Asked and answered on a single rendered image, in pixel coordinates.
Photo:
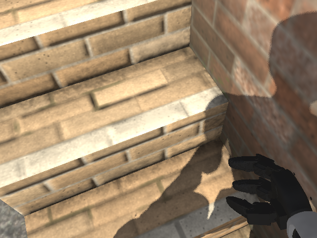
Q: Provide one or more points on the robot right forearm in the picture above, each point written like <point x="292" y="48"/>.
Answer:
<point x="302" y="225"/>

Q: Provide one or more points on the right robot hand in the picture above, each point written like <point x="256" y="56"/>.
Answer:
<point x="284" y="193"/>

